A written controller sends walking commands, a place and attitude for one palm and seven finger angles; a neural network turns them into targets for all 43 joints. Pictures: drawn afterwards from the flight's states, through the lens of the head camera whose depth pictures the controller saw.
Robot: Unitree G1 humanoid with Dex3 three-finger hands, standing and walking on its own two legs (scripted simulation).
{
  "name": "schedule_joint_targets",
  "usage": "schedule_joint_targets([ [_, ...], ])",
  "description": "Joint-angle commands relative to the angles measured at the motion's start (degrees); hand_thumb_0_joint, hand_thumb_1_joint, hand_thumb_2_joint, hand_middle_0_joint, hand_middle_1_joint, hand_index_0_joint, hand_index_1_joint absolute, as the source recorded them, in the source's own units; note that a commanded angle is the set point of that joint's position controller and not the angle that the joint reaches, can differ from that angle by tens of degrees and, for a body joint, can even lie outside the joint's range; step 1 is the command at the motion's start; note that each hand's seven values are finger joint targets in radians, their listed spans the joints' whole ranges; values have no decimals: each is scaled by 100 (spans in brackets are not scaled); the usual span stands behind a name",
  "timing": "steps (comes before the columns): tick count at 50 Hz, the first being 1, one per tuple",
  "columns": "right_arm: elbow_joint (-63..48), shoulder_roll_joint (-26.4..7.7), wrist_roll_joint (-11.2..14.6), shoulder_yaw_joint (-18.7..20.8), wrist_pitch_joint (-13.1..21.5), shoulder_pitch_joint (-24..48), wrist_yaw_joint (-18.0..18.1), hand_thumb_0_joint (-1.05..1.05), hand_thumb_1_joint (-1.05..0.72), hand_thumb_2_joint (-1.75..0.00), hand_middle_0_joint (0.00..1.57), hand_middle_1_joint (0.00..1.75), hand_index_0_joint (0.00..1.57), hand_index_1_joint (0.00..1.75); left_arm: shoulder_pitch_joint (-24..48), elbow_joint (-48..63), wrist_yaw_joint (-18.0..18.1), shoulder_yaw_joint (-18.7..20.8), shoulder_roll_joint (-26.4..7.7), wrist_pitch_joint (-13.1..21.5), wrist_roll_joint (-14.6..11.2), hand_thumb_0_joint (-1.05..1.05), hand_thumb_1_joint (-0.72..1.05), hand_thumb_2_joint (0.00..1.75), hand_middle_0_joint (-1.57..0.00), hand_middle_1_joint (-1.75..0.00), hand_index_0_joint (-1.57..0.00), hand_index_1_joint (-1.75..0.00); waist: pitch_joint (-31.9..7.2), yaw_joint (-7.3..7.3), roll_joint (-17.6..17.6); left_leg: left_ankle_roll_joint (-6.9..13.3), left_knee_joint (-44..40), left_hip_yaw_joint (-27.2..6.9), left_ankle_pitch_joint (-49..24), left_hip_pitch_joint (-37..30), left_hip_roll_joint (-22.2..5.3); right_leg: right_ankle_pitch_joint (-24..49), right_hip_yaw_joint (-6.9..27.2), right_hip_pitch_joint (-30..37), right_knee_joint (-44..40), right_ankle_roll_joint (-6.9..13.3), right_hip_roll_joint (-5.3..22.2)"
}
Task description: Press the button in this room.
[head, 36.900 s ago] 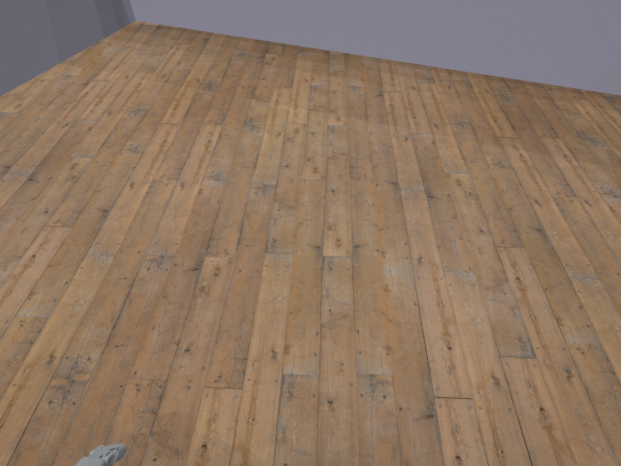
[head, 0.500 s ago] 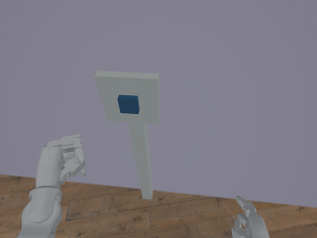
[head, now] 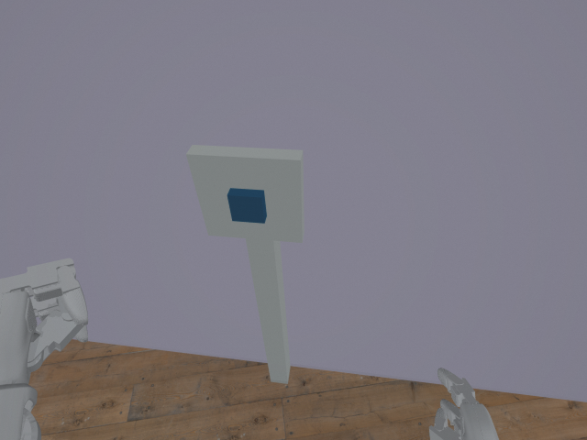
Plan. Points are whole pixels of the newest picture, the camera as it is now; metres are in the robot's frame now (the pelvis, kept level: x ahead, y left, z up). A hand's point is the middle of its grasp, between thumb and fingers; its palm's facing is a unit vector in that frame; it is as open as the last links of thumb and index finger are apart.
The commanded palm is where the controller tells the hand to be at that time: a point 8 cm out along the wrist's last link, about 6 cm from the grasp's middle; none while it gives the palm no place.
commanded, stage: draw the hand back to the body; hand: left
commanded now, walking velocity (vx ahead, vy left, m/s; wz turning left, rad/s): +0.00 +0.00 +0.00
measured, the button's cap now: (248, 204) +0.47 +0.16 +0.07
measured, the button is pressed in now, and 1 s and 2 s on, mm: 0 0 0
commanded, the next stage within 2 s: step back with the hand held close in 0.20 s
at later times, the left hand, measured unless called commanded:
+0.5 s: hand (89, 321) +0.17 +0.24 +0.16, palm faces +0.42 -0.80 -0.43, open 3.1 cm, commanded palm +0.11 +0.28 +0.18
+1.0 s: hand (45, 386) +0.11 +0.24 +0.16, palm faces +0.42 -0.79 -0.44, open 3.1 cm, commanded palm +0.05 +0.28 +0.18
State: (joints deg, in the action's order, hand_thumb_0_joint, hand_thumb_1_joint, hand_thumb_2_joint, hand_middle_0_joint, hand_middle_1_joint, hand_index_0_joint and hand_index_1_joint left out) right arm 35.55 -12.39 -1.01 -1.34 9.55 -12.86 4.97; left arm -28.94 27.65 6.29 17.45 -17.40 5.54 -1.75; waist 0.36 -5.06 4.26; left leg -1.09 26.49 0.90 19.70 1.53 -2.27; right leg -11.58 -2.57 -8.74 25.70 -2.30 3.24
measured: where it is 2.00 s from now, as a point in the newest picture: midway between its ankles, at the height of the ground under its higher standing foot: outside the picture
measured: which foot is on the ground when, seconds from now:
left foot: down 0.00-1.00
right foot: down 0.00-1.00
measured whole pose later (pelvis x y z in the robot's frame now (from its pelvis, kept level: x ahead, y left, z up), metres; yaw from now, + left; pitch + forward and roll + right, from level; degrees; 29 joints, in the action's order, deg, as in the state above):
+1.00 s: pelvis -0.09 +0.01 -0.01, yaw -1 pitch +0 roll +0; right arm 31.4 -12.3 -0.6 -0.6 3.7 -13.3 5.2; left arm -32.4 32.0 9.2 21.0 -19.0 13.7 0.8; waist 0.5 -0.6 0.2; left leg 0.2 37.5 1.3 17.2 20.2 -1.5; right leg -6.2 -1.0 -24.7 30.3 -2.3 3.8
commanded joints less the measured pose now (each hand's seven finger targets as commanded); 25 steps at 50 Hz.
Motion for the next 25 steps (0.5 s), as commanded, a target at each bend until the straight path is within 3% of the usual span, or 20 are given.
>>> schedule_joint_targets([
  [1,-910,-552,28,221,349,715,32,0,-90,-90,20,30,20,30,662,1043,106,384,-744,331,-5,0,90,90,-130,-150,-130,-150,6,126,-153,106,-613,99,-1508,971,91,647,-106,532,-240,280,-215],
  [7,-919,-515,4,219,400,747,48,0,-90,-90,20,30,20,30,559,1202,149,532,-885,375,6,0,90,90,-130,-150,-130,-150,-270,54,-96,108,-587,90,-1557,918,120,738,-84,706,-189,298,-198],
  [15,-893,-488,26,228,430,790,70,0,-90,-90,20,30,20,30,474,1056,151,563,-887,393,-1,0,90,90,-130,-150,-130,-150,-48,52,-118,122,-591,151,-1269,955,124,516,-35,585,-352,287,-218],
  [16,-851,-494,20,215,419,775,78,0,-90,-90,20,30,20,30,803,963,170,530,-888,390,-6,0,90,90,-130,-150,-130,-150,20,117,-195,129,-623,156,-1170,991,133,440,-44,556,-368,272,-195],
  [17,-1055,-655,13,217,209,640,30,0,-90,-90,20,30,20,30,1191,1183,195,1188,-1382,661,-24,0,90,90,-130,-150,-130,-150,347,400,-462,245,-394,180,-740,1377,58,434,545,-57,-767,250,68],
  [18,-961,-568,17,221,72,656,28,0,-90,-90,20,30,20,30,560,678,152,942,-1062,696,15,0,90,90,-130,-150,-130,-150,217,408,-815,267,-222,111,-652,1275,122,298,584,-156,-906,290,205],
  [19,-993,-607,-6,244,-35,650,0,0,-90,-90,20,30,20,30,304,710,131,805,-942,725,52,0,90,90,-130,-150,-130,-150,71,440,-895,255,-128,129,-750,1241,134,375,627,-170,-915,324,264],
  [23,-1126,-667,-25,304,-276,693,2,0,-90,-90,20,30,20,30,-151,1081,173,804,-962,860,76,0,90,90,-130,-150,-130,-150,-496,467,-284,217,-346,49,-1417,1329,15,1152,309,207,-409,251,183],
  [25,-1214,-677,-9,331,-354,736,15,0,-90,-90,20,30,20,30,-321,1220,212,947,-1099,879,68,0,90,90,-130,-150,-130,-150,-697,447,-219,188,-396,-16,-1820,1419,-27,1540,195,398,-164,213,120],
])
